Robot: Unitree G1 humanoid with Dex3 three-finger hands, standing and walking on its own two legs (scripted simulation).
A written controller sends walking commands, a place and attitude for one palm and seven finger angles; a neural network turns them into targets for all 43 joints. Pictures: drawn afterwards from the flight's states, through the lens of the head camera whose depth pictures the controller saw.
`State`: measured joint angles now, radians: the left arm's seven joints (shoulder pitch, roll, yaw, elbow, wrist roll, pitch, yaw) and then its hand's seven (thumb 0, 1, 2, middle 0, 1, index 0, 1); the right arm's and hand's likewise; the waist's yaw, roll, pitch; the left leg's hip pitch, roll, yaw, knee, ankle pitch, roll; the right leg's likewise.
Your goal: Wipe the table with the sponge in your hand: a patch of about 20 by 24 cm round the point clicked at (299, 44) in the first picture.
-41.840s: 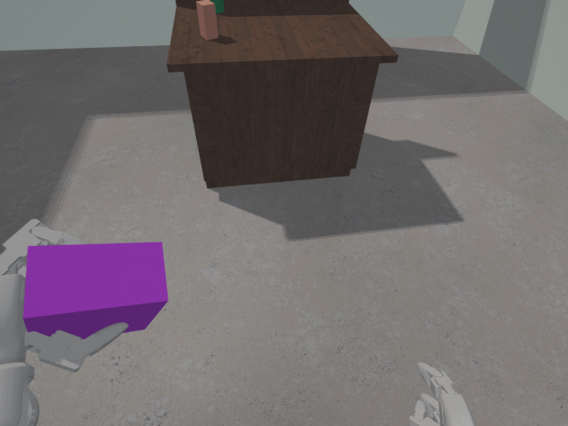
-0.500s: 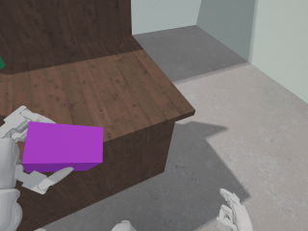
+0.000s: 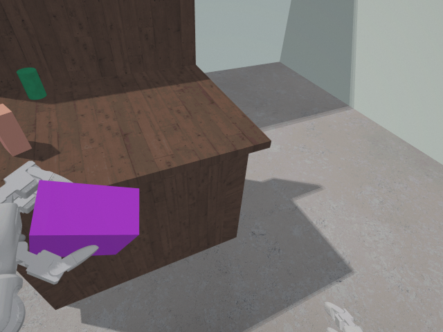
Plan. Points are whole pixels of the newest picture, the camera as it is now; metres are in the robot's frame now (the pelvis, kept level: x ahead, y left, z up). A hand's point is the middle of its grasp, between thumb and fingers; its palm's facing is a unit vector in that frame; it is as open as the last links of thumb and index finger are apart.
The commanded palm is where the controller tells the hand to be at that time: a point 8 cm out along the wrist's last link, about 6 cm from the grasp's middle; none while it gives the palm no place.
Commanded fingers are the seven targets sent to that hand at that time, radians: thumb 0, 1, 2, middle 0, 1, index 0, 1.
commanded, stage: stop stepping back and stand still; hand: left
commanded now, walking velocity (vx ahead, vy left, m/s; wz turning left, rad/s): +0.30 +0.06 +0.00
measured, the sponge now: (98, 223) +0.23 +0.20 +0.16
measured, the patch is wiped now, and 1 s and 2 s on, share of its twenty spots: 1.00 1.00 1.00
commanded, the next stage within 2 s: stand and wait in 0.76 s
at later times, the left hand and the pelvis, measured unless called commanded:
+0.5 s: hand (39, 318) +0.10 +0.20 +0.17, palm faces +0.39 -0.85 -0.36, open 10.6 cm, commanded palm +0.05 +0.25 +0.19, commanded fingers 0.00 0.10 1.30 -1.20 -1.60 -1.20 -1.60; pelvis -0.10 -0.03 -0.01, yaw +1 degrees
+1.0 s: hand out of the picture +0.08 +0.19 +0.17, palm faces +0.39 -0.86 -0.33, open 10.6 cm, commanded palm +0.03 +0.24 +0.19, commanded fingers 0.00 0.10 1.30 -1.20 -1.60 -1.20 -1.60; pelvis -0.12 -0.05 +0.00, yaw +1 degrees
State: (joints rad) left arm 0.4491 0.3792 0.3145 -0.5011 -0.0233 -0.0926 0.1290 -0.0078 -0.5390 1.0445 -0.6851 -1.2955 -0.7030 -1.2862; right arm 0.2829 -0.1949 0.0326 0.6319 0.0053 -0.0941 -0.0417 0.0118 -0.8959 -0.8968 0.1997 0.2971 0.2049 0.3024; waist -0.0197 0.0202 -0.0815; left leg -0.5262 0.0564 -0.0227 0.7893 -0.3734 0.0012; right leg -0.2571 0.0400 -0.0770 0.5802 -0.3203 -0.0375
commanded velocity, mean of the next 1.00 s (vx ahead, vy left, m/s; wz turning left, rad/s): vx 0.16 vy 0.04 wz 0.00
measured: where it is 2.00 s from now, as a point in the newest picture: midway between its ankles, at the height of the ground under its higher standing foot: outside the picture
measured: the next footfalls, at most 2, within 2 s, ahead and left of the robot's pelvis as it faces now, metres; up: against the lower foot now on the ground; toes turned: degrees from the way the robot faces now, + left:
left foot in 0.22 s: -0.04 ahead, +0.13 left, +0.00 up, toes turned +2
left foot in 0.68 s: -0.05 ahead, +0.08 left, +0.00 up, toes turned +2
